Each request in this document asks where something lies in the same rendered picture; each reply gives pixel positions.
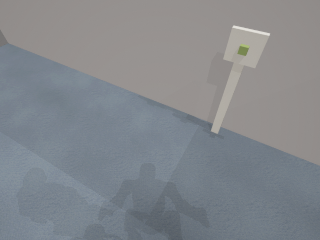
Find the button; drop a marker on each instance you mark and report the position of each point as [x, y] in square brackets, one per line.
[243, 49]

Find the panel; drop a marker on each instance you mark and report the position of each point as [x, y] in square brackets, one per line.
[256, 40]

